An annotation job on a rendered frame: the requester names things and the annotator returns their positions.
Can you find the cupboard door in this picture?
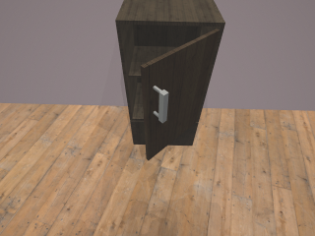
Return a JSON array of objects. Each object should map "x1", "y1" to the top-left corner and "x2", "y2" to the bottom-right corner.
[{"x1": 140, "y1": 29, "x2": 220, "y2": 160}]

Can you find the handle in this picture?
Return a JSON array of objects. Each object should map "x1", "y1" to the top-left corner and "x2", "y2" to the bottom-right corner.
[{"x1": 153, "y1": 86, "x2": 169, "y2": 123}]

